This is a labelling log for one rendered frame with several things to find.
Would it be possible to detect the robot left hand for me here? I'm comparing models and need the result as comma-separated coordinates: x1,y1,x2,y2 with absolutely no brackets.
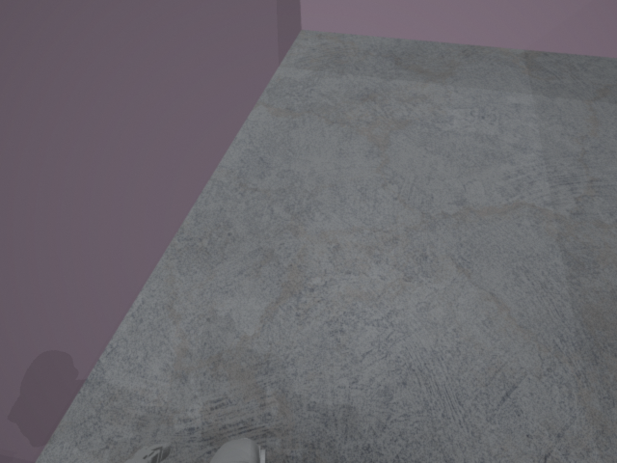
124,443,171,463

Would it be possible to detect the robot left thigh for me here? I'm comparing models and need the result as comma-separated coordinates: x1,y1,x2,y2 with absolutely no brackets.
209,439,266,463

